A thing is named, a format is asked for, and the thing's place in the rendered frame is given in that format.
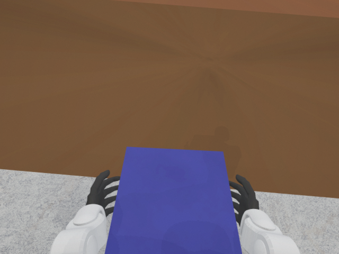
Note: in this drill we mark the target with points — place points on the robot right forearm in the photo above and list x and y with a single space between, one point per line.
259 235

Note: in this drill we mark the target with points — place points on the robot left forearm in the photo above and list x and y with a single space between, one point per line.
85 234

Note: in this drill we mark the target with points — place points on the robot left hand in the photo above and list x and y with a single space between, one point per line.
98 191

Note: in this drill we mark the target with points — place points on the robot right hand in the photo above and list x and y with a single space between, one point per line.
247 199

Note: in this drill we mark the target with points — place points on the carton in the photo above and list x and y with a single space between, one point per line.
173 201

